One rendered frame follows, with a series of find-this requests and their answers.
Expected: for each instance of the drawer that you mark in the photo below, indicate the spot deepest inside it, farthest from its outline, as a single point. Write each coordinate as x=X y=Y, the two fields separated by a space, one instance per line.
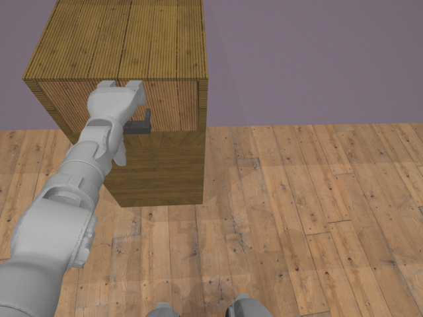
x=173 y=104

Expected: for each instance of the robot right thigh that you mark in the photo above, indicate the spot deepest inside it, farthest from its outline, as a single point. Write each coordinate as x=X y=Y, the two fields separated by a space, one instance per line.
x=248 y=308

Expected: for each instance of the robot left upper arm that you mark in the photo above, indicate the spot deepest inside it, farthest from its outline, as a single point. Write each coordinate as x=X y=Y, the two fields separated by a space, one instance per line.
x=55 y=237

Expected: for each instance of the robot left hand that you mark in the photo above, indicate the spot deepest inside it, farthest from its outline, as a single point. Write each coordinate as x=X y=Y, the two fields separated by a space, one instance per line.
x=119 y=103

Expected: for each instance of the handle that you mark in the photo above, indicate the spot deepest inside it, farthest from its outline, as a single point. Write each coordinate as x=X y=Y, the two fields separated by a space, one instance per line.
x=140 y=126

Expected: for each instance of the robot right shin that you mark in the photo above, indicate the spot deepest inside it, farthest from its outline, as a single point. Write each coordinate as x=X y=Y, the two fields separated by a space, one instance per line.
x=242 y=296

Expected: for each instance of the robot left forearm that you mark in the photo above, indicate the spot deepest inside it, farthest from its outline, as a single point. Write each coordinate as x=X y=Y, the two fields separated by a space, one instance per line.
x=82 y=173

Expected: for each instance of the cabinet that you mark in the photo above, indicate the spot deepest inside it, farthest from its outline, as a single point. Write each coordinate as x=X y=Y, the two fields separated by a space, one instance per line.
x=133 y=40

